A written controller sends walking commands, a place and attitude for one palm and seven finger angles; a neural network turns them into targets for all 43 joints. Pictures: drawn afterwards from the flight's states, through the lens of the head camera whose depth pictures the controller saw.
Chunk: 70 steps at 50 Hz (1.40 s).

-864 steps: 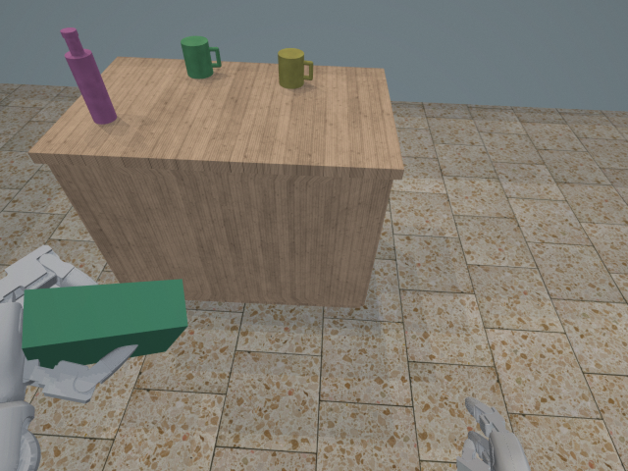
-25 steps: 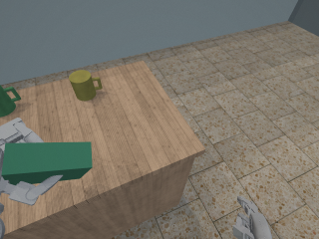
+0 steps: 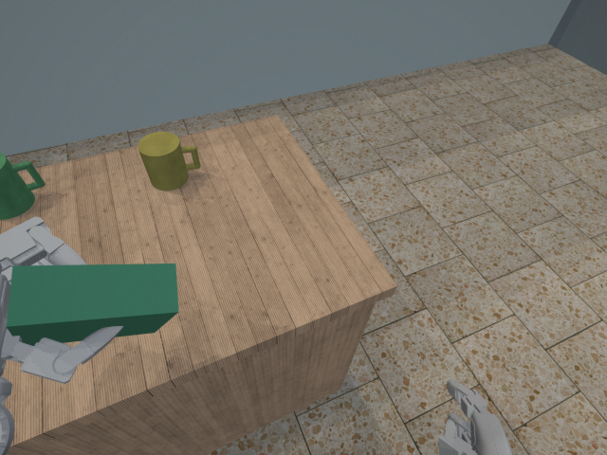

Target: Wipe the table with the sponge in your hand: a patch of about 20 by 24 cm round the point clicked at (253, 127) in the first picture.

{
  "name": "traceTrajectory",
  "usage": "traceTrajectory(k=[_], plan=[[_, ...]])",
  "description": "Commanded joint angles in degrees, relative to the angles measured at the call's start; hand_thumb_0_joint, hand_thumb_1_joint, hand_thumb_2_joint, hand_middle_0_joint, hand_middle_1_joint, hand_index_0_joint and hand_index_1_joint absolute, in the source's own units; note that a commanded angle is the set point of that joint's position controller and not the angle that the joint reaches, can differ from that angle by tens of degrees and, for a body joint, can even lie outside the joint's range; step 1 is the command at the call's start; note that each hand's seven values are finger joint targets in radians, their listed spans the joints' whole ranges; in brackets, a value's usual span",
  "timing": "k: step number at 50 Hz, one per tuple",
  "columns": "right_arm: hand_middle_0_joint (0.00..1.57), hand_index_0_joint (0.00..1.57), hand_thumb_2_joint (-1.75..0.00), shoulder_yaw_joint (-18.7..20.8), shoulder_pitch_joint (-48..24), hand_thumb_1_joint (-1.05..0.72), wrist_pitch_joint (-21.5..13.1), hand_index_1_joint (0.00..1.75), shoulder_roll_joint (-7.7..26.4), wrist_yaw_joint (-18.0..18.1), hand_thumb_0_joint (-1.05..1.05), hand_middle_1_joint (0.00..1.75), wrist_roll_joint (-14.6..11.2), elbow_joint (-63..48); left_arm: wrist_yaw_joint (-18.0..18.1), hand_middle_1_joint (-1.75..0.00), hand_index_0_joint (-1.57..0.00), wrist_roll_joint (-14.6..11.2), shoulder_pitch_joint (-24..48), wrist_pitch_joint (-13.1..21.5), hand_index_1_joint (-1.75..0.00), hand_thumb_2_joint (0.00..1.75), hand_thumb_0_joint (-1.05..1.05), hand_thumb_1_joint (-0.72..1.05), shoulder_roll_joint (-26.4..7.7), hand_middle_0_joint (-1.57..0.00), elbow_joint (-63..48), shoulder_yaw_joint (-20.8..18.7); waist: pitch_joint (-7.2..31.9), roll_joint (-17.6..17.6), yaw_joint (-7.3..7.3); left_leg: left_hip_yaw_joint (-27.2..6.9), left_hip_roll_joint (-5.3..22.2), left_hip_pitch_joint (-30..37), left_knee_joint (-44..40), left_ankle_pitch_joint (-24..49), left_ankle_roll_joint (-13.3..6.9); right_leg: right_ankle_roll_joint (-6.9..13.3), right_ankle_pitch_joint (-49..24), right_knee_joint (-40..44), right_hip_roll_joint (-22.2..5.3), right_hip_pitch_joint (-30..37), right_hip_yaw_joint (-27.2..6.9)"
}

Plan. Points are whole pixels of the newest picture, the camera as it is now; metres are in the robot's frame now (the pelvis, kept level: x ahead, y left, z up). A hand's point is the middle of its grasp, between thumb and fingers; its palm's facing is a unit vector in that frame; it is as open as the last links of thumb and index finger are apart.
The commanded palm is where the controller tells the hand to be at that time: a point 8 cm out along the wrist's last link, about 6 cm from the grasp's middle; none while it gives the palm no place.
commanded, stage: shuffle to correct the standing spot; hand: left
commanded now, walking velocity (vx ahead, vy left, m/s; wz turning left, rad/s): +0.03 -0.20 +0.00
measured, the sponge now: (120, 304) +0.23 +0.20 +0.14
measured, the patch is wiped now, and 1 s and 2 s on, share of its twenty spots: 0.00 0.00 0.00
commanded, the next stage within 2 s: none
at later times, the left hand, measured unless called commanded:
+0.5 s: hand (66, 297) +0.23 +0.24 +0.17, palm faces +0.31 -0.85 -0.42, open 8.9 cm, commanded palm +0.16 +0.28 +0.18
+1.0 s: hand (69, 302) +0.22 +0.24 +0.16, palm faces +0.31 -0.85 -0.42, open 8.9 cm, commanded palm +0.16 +0.28 +0.18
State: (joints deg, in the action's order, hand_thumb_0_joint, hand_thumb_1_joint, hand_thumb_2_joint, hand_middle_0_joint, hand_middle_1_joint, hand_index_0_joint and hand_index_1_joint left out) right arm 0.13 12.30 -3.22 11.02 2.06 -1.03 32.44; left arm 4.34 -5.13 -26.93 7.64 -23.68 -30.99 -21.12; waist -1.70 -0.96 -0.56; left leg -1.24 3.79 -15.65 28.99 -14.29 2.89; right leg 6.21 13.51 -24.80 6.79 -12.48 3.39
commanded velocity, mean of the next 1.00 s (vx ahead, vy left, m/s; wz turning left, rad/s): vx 0.00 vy -0.20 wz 0.00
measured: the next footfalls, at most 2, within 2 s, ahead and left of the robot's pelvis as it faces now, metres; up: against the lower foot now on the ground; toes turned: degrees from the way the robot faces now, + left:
none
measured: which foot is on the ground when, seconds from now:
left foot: down 0.00-1.00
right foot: down 0.00-1.00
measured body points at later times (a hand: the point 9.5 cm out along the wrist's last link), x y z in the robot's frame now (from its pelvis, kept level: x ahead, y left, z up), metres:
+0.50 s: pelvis +0.01 +0.00 +0.00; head +0.03 +0.01 +0.45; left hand +0.20 +0.28 +0.19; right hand +0.18 -0.24 -0.08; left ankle +0.01 +0.15 -0.74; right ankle +0.00 -0.04 -0.74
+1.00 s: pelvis +0.00 +0.00 +0.00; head +0.03 +0.00 +0.45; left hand +0.20 +0.28 +0.19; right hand +0.17 -0.24 -0.09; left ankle +0.01 +0.15 -0.74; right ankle +0.00 -0.04 -0.74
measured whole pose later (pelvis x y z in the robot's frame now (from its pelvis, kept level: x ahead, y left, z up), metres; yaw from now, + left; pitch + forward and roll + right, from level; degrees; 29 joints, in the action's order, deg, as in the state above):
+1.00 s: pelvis +0.00 +0.00 +0.00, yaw +0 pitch +1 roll -1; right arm 0.6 11.9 -2.5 11.7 1.8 -1.3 32.3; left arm 4.5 -5.6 -27.8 6.9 -23.5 -30.3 -21.2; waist -1.9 0.3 -0.7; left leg -1.9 4.0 -16.0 30.0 -15.1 2.9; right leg 6.7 14.2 -25.1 7.0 -12.3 4.0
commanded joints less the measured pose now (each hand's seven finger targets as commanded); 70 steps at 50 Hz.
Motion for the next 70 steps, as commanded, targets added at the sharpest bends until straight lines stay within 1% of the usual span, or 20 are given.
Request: traceTrajectory(k=[1,4,10,15,16,21,25,30,31,38,41,45,46,48,51,58,64,65,66,70], plan=[[0.2,0.2,-0.9,2.99,-5.25,-0.9,-3.17,0.3,7.54,0.46,0.0,0.3,-0.44,-9.07,1.05,-1.6,-1.2,-0.78,2.02,3.24,-1.6,1.3,0.0,0.1,-9.51,-1.2,-11.15,-7.06,8.68,6.39,0.3,-3.72,5.38,4.78,-2.45,11.95,-5.39,-4.83,-13.7,3.6,-9.44,2.12,-7.18],[0.2,0.2,-0.9,3.24,-4.61,-0.9,-2.76,0.3,7.81,0.29,0.0,0.3,-0.38,-9.39,0.89,-1.6,-1.2,-0.76,1.57,2.98,-1.6,1.3,0.0,0.1,-9.61,-1.2,-10.39,-7.34,9.7,4.78,0.32,-3.63,5.62,4.51,-1.15,14.87,-5.12,-4.68,-16.44,2.99,-9.87,3.94,-6.91],[0.2,0.2,-0.9,3.39,-4.68,-0.9,-2.33,0.3,7.73,0.29,0.0,0.3,-0.57,-9.55,0.94,-1.6,-1.2,-1.14,1.86,2.82,-1.6,1.3,0.0,0.1,-9.62,-1.2,-11.79,-7.16,9.36,2.29,0.0,-1.82,3.53,4.81,1.58,9.11,-4.73,-3.83,-16.17,4.04,-11.71,1.79,-9.0],[0.2,0.2,-0.9,3.3,-5.16,-0.9,-2.3,0.3,7.59,0.41,0.0,0.3,-0.48,-9.29,1.3,-1.6,-1.2,-1.15,3.3,3.0,-1.6,1.3,0.0,0.1,-10.16,-1.2,-12.63,-7.63,8.51,3.35,-0.11,-2.1,3.51,4.86,1.45,9.44,-4.89,-4.12,-16.08,3.99,-11.66,1.09,-9.28],[0.2,0.2,-0.9,3.13,-5.68,-0.9,-2.34,0.3,7.43,0.51,0.0,0.3,-0.66,-8.94,1.44,-1.6,-1.2,-1.27,3.0,3.03,-1.6,1.3,0.0,0.1,-10.42,-1.2,-12.86,-7.71,8.54,4.84,-0.21,-2.29,3.67,5.61,0.74,9.69,-5.04,-4.02,-15.72,3.84,-11.42,0.55,-8.89],[0.2,0.2,-0.9,3.13,-5.71,-0.9,-2.29,0.3,7.52,0.38,0.0,0.3,-0.6,-8.95,1.36,-1.6,-1.2,-1.08,2.05,2.98,-1.6,1.3,0.0,0.1,-10.12,-1.2,-11.57,-7.63,7.87,6.22,0.05,-3.89,5.04,4.27,-1.39,9.96,-5.49,-5.04,-13.85,3.65,-10.19,1.49,-7.83],[0.2,0.2,-0.9,3.48,-4.9,-0.9,-2.09,0.3,7.8,0.23,0.0,0.3,-0.55,-9.26,1.17,-1.6,-1.2,-0.92,2.31,2.83,-1.6,1.3,0.0,0.1,-9.48,-1.2,-11.15,-7.17,8.57,3.53,0.1,-2.87,4.29,3.79,0.25,8.14,-5.15,-5.11,-14.14,4.41,-10.85,2.26,-8.71],[0.2,0.2,-0.9,3.38,-5.13,-0.9,-2.16,0.3,7.71,0.24,0.0,0.3,-0.52,-9.45,1.13,-1.6,-1.2,-1.11,1.86,2.77,-1.6,1.3,0.0,0.1,-9.66,-1.2,-11.61,-7.19,9.17,3.02,0.07,-2.68,4.23,4.6,0.72,9.87,-5.04,-4.98,-16.0,3.96,-11.28,2.17,-8.5],[0.2,0.2,-0.9,3.19,-5.65,-0.9,-2.28,0.3,7.58,0.32,0.0,0.3,-0.72,-9.3,1.23,-1.6,-1.2,-1.28,2.13,2.82,-1.6,1.3,0.0,0.1,-9.93,-1.2,-12.41,-7.16,8.89,4.24,-0.14,-2.82,4.12,5.15,0.08,9.52,-5.09,-4.59,-15.35,3.91,-11.1,1.31,-8.36],[0.2,0.2,-0.9,3.09,-5.35,-0.9,-2.44,0.3,7.71,0.34,0.0,0.3,-0.5,-9.36,1.37,-1.6,-1.2,-1.03,2.42,2.91,-1.6,1.3,0.0,0.1,-9.58,-1.2,-11.71,-6.97,7.78,5.28,0.06,-4.18,4.65,3.26,-1.94,5.5,-5.38,-4.89,-9.7,4.43,-10.2,1.02,-8.26],[0.2,0.2,-0.9,2.98,-5.54,-0.9,-2.5,0.3,7.65,0.37,0.0,0.3,-0.63,-9.0,1.46,-1.6,-1.2,-1.06,2.07,2.81,-1.6,1.3,0.0,0.1,-10.02,-1.2,-11.48,-7.24,7.89,5.52,-0.04,-4.32,4.79,3.59,-2.43,6.46,-5.42,-4.66,-10.51,4.46,-10.12,1.31,-7.87],[0.2,0.2,-0.9,3.13,-4.82,-0.9,-2.43,0.3,7.83,0.23,0.0,0.3,-0.56,-9.22,1.35,-1.6,-1.2,-0.94,2.16,2.54,-1.6,1.3,0.0,0.1,-9.22,-1.2,-10.3,-6.68,8.11,2.99,0.04,-3.7,4.18,2.84,-0.85,6.35,-5.12,-4.63,-11.25,4.82,-10.84,1.97,-8.3],[0.2,0.2,-0.9,3.1,-5.34,-0.9,-2.52,0.3,7.72,0.27,0.0,0.3,-0.78,-9.08,1.35,-1.6,-1.2,-1.11,1.84,2.53,-1.6,1.3,0.0,0.1,-9.24,-1.2,-10.91,-6.49,8.21,4.44,-0.12,-3.31,3.95,4.28,-0.94,6.61,-5.13,-4.22,-11.8,4.79,-10.78,0.93,-8.41],[0.2,0.2,-0.9,3.15,-5.13,-0.9,-2.38,0.3,7.76,0.27,0.0,0.3,-0.48,-9.3,1.39,-1.6,-1.2,-0.99,1.7,2.6,-1.6,1.3,0.0,0.1,-9.55,-1.2,-10.92,-6.89,8.59,3.96,0.02,-3.19,4.25,4.13,-0.4,7.18,-5.26,-4.86,-12.55,4.72,-10.92,1.26,-8.51],[0.2,0.2,-0.9,3.08,-5.21,-0.9,-2.42,0.3,7.69,0.28,0.0,0.3,-0.69,-8.84,1.52,-1.6,-1.2,-1.25,2.15,2.65,-1.6,1.3,0.0,0.1,-9.81,-1.2,-11.96,-6.85,8.94,3.96,-0.27,-2.87,3.65,4.94,0.28,7.89,-5.0,-3.85,-13.82,4.48,-11.47,0.95,-8.58],[0.2,0.2,-0.9,3.25,-5.27,-0.9,-2.23,0.3,7.86,0.29,0.0,0.3,-0.5,-9.15,1.53,-1.6,-1.2,-1.17,1.42,2.67,-1.6,1.3,0.0,0.1,-10.13,-1.2,-11.68,-7.45,9.19,4.6,-0.07,-4.01,5.11,4.42,0.0,14.34,-5.12,-4.74,-17.35,2.78,-10.75,2.86,-7.33],[0.2,0.2,-0.9,3.35,-5.09,-0.9,-2.05,0.3,7.93,0.18,0.0,0.3,-0.57,-9.25,1.34,-1.6,-1.2,-1.34,0.41,2.62,-1.6,1.3,0.0,0.1,-9.91,-1.2,-11.28,-7.5,9.32,4.44,-0.08,-3.49,4.86,4.04,0.51,12.09,-4.92,-4.77,-16.74,3.35,-11.25,2.64,-7.79],[0.2,0.2,-0.9,3.3,-5.0,-0.9,-1.99,0.3,7.88,0.2,0.0,0.3,-0.6,-9.22,1.35,-1.6,-1.2,-1.33,0.54,2.5,-1.6,1.3,0.0,0.1,-9.88,-1.2,-10.89,-7.44,8.83,3.35,-0.09,-3.42,4.52,3.37,0.67,10.47,-4.85,-4.87,-15.86,3.82,-11.46,2.5,-8.08],[0.2,0.2,-0.9,3.2,-5.35,-0.9,-2.05,0.3,7.84,0.25,0.0,0.3,-0.78,-9.03,1.38,-1.6,-1.2,-1.49,0.25,2.47,-1.6,1.3,0.0,0.1,-9.83,-1.2,-11.02,-7.27,8.36,4.26,-0.27,-3.38,4.23,3.82,0.14,9.54,-4.9,-4.48,-15.12,4.06,-11.43,1.65,-8.12],[0.2,0.2,-0.9,3.05,-5.26,-0.9,-2.03,0.3,7.73,0.28,0.0,0.3,-0.64,-9.14,1.57,-1.6,-1.2,-1.31,1.73,2.52,-1.6,1.3,0.0,0.1,-9.81,-1.2,-10.81,-7.08,6.84,3.22,-0.21,-3.16,3.55,2.8,0.19,3.03,-4.94,-4.72,-9.28,5.96,-11.94,-0.68,-9.48]])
